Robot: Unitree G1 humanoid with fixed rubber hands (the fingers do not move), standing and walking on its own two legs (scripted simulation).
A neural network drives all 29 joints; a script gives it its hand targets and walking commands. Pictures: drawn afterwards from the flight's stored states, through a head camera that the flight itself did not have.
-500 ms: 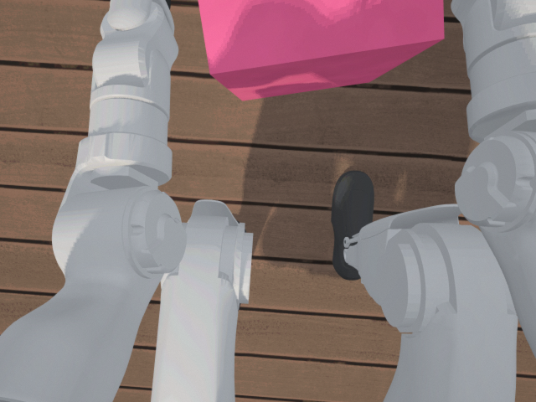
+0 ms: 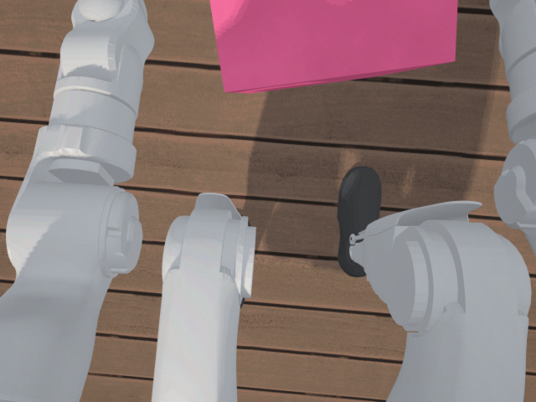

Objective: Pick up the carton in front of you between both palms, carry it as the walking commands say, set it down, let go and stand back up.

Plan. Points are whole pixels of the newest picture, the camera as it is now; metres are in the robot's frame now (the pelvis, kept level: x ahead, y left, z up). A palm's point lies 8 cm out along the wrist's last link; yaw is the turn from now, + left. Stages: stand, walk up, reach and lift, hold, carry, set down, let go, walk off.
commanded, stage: set down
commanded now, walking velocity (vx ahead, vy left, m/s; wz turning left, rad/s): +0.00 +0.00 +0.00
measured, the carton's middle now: out of the picture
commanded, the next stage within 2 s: let go in 0.96 s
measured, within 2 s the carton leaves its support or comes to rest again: neither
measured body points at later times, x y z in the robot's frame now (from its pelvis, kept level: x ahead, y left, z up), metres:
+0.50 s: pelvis +0.01 -0.01 +0.12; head +0.36 -0.05 +0.40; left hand +0.58 +0.14 +0.00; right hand +0.58 -0.26 -0.01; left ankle +0.08 +0.11 -0.33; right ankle +0.16 -0.13 -0.33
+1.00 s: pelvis +0.04 -0.02 +0.25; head +0.35 -0.06 +0.57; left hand +0.57 +0.14 +0.15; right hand +0.57 -0.26 +0.14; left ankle +0.08 +0.11 -0.33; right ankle +0.15 -0.13 -0.33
